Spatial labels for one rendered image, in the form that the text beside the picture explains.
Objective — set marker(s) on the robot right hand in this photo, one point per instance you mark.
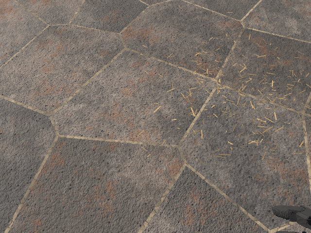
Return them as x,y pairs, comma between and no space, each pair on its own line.
301,215

